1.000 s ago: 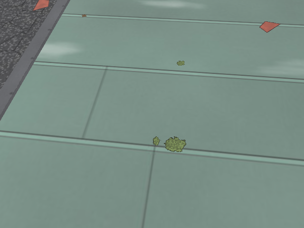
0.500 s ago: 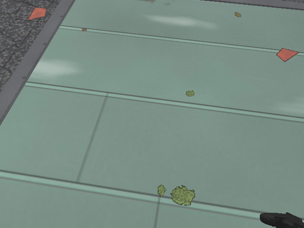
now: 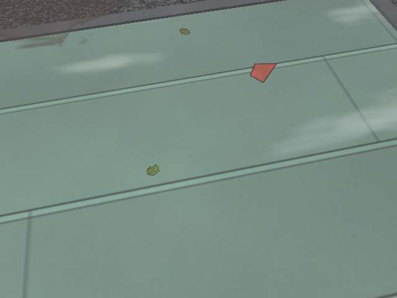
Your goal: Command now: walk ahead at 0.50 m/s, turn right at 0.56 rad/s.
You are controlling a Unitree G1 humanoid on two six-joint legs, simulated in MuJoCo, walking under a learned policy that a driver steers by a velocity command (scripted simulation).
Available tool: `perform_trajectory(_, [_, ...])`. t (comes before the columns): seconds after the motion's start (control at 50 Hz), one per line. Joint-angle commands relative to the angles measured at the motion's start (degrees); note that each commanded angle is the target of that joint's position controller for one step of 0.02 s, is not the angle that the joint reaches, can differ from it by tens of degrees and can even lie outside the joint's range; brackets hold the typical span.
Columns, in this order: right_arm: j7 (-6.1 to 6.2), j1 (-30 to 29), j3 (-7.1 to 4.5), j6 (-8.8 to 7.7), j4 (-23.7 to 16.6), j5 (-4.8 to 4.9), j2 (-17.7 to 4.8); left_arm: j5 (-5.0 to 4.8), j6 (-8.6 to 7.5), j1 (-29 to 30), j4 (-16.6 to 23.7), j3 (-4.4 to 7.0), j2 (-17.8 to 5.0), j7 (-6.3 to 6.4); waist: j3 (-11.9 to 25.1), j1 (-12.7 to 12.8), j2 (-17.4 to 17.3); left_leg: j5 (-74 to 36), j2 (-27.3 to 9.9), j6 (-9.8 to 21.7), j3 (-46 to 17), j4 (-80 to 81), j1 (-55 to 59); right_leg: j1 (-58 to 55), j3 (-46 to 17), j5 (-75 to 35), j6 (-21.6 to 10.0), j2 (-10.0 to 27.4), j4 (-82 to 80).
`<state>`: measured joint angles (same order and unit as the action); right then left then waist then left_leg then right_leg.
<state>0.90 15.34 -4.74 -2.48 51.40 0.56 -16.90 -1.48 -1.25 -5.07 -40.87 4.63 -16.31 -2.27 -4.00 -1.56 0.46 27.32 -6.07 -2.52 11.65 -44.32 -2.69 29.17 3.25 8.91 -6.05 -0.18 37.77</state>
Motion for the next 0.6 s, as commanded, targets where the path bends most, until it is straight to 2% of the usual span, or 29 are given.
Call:
perform_trajectory(0.02, [-1.06, -5.26, -0.09, -4.62, -8.92, 1.34, -6.54, 0.26, -1.4, -18.43, 0.29, 3.78, -13.24, 0.25, 20.57, 8.61, 6.59, 5.07, 5.87, 1.84, -16.91, -36.3, -42.87, -49.62, -47.9, 13.41, -16.43, 18.9, -22.81])
perform_trajectory(0.04, [-1.34, -7.74, -0.09, -5.68, -9.8, 2.25, -6.91, 0.39, -2.18, -16.57, 0.03, 3.11, -10.96, 0.24, 13.68, 7.62, 5.25, -0.09, 3.42, 3.42, -16.11, -33.11, -44.7, -43.22, -39.41, 9.89, -14.14, 17.03, -22.44])
perform_trajectory(0.06, [-0.84, -7.54, -0.12, -6.09, -8.91, 1.02, -6.44, 0.3, -2.49, -12.59, 0.55, 2.59, -9.28, 0.33, 9.79, 4.84, 0.47, -4.54, 0.82, 3.69, -16.26, -27.81, -41.42, -34.95, -32.86, 4.13, -11.87, 14.3, -22.05])
perform_trajectory(0.08, [-0.49, -7.07, -0.68, -5.79, -8.25, -0.32, -7.26, 0.57, -2.58, -9.3, 1.4, 1.91, -7.17, 0.57, 7.79, 2.81, 0.8, -7.34, -0.69, 3.38, -16.43, -23.04, -37.28, -28.61, -28.07, -1.96, -10.68, 12.27, -22.62])
perform_trajectory(0.1, [-0.63, -6.13, -0.91, -5.06, -8.0, -0.59, -7.44, 1.16, -2.57, -7.81, 2.34, 1.52, -6.49, 0.9, 7.29, 1.39, 1.94, -9.22, -1.35, 2.96, -16.68, -21.21, -33.87, -24.69, -26.1, -5.33, -10.45, 11.13, -23.83])
perform_trajectory(0.14, [-0.67, -5.87, -0.78, -3.87, -8.18, -1.17, -6.06, 0.95, -2.81, -8.27, 2.49, 1.76, -7.51, 1.55, 6.8, 0.73, 1.53, -11.37, -0.92, 1.21, -15.68, -16.61, -31.97, -21.01, -23.23, -11.47, -10.97, 10.08, -25.13])
perform_trajectory(0.2, [-0.51, -11.37, -0.16, -3.18, -10.06, -1.45, -4.27, 0.62, -2.77, -11.08, 1.77, 2.24, -9.32, 2.8, 4.44, 2.16, 1.46, -20.17, 0.74, -1.16, -14.84, -5.43, -33.45, -18.42, -19.43, -13.0, -9.82, 7.95, -25.84])
perform_trajectory(0.26, [-1.12, -17.04, 0.55, -3.52, -11.72, -0.95, -2.84, 0.41, -2.25, -12.95, 1.24, 2.26, -9.23, 3.33, 3.14, 4.44, 3.65, -30.37, 3.38, -1.55, -14.57, 7.29, -29.91, -16.13, -17.48, -6.86, -7.2, 5.38, -25.32])
perform_trajectory(0.32, [-1.84, -20.85, 0.62, -4.08, -13.38, -0.19, -3.41, 0.11, -1.93, -15.48, 0.12, 2.39, -9.36, 3.38, 2.48, 6.0, 4.35, -33.46, 4.97, -1.01, -15.0, 13.1, -27.11, -16.8, -20.03, -3.56, -6.24, 6.4, -23.73])
perform_trajectory(0.36, [-2.26, -21.17, 0.23, -4.57, -13.9, -0.35, -4.84, 0.03, -1.43, -16.28, -0.35, 2.34, -8.87, 3.65, 2.3, 5.71, 4.7, -31.29, 5.65, -0.01, -16.01, 16.35, -26.9, -20.43, -22.65, -5.7, -5.44, 7.13, -19.54])
perform_trajectory(0.4, [-2.43, -19.0, -0.37, -5.14, -13.67, -0.8, -6.25, 0.32, -0.54, -15.84, -0.1, 2.55, -9.01, 4.19, 3.53, 4.39, 6.45, -27.09, 6.82, 1.5, -15.84, 17.98, -24.2, -23.5, -25.05, -13.34, -3.78, 7.17, -13.53])
perform_trajectory(0.42, [-2.3, -15.76, -0.76, -5.46, -12.81, -1.06, -6.86, 0.35, -0.17, -14.7, 0.53, 2.47, -8.6, 4.37, 5.18, 2.74, 7.2, -27.28, 7.34, 2.6, -15.0, 19.37, -20.25, -24.04, -25.56, -17.0, -2.55, 6.07, -9.75])
perform_trajectory(0.44, [-2.12, -10.54, -1.17, -5.81, -11.47, -1.87, -7.87, 0.51, -0.15, -13.16, 1.21, 1.89, -7.11, 4.39, 8.49, -0.08, 6.6, -34.05, 5.99, 4.34, -13.93, 21.67, -13.06, -23.7, -22.81, -21.43, -0.43, 3.43, -3.36])
perform_trajectory(0.46, [-2.05, -3.89, -1.53, -6.05, -10.94, -3.38, -10.79, 1.53, -0.35, -13.54, 2.67, 0.72, -4.06, 4.42, 17.1, -2.11, 1.43, -49.74, -3.27, 8.12, -21.39, 17.47, 1.8, -17.81, -19.41, -12.24, 2.21, 0.32, 10.1])
perform_trajectory(0.48, [-2.22, -0.07, -1.91, -5.08, -9.47, -3.75, -13.07, 1.11, -0.72, -25.9, 1.48, -0.37, -0.18, 4.3, 25.3, 2.16, -15.85, -63.64, -17.61, 20.39, -42.65, 15.88, 21.06, -0.15, -14.54, 28.61, 6.8, -8.97, 29.8])
perform_trajectory(0.5, [-2.89, 1.84, -1.44, -4.37, -8.12, -1.14, -9.81, 0.42, -0.75, -30.13, -0.77, 0.08, -5.32, 4.07, 27.96, 1.74, -15.22, -49.37, -19.2, 22.35, -52.2, 19.05, 20.79, 4.14, -17.28, 30.7, 7.86, -5.96, 37.37])
perform_trajectory(0.52, [-2.99, -1.8, -0.25, -3.88, -9.1, -0.51, -5.86, 0.08, -0.14, -23.48, -0.96, 0.73, -7.99, 4.04, 19.83, 0.04, -9.58, -43.41, -15.25, 19.83, -44.51, 20.59, 14.3, 6.28, -16.71, 26.95, 8.81, -3.76, 39.46])
perform_trajectory(0.54, [-3.08, -6.32, 0.88, -3.27, -9.72, -0.96, -3.82, 0.92, 0.47, -17.26, 0.35, 0.76, -8.6, 4.31, 14.95, 0.39, -5.17, -42.29, -11.84, 17.45, -37.73, 21.54, 6.82, 5.5, -13.53, 23.4, 9.26, -1.22, 36.62])
perform_trajectory(0.56, [-3.15, -9.18, 1.48, -2.79, -10.04, -0.94, -2.88, 2.1, 0.89, -13.04, 1.65, 0.94, -8.59, 4.54, 10.86, 0.97, -3.88, -44.39, -9.36, 16.66, -34.16, 22.73, -0.02, 4.33, -11.56, 20.99, 9.5, 0.65, 32.24])
perform_trajectory(0.6, [-2.95, -10.53, 1.39, -2.08, -9.05, -1.05, -3.82, 2.27, 1.35, -12.08, 2.51, 0.33, -5.35, 4.5, 8.41, 3.29, -6.47, -48.56, -4.8, 14.68, -29.06, 24.23, -7.85, -2.83, -9.33, 19.16, 9.54, 2.09, 19.34])
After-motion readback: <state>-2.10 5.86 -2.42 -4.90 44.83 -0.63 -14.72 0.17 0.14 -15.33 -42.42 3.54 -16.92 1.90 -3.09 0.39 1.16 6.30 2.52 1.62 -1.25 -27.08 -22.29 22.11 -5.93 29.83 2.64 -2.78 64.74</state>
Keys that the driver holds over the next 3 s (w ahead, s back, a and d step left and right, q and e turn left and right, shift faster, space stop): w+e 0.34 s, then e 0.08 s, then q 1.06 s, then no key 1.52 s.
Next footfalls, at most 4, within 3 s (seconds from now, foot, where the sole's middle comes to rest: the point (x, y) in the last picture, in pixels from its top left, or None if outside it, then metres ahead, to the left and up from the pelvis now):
0.46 left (186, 289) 0.47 0.08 -0.75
0.84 right None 0.41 -0.15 -0.75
1.24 left None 0.40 0.13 -0.75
1.70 right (243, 286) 0.47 -0.10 -0.75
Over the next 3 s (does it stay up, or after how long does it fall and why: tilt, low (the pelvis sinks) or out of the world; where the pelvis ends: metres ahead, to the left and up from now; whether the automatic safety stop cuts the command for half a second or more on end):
stays up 0.41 -0.02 0.03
